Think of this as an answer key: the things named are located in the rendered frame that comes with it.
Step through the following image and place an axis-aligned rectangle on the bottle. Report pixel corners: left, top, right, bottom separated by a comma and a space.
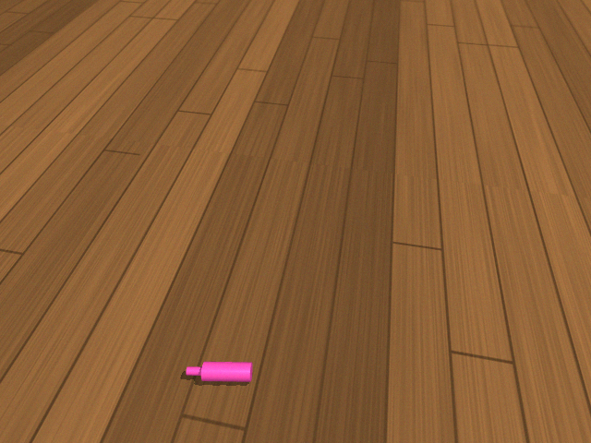
186, 362, 253, 382

